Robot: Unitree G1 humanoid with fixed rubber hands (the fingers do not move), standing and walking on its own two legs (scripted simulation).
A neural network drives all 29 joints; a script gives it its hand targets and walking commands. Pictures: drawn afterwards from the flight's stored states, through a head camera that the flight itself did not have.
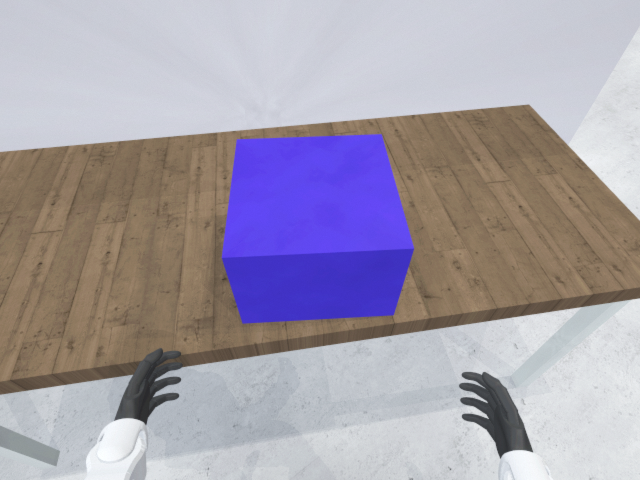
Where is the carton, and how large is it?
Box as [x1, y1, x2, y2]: [222, 134, 413, 323]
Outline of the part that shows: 381,134 237,139 222,259 243,323 393,314 411,257 413,246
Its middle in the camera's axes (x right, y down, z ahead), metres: -0.01 -0.02 +0.68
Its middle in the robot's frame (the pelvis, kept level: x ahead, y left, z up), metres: +0.51 +0.04 -0.03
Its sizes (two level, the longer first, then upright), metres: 0.269 0.264 0.188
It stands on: a table, 0.65 m high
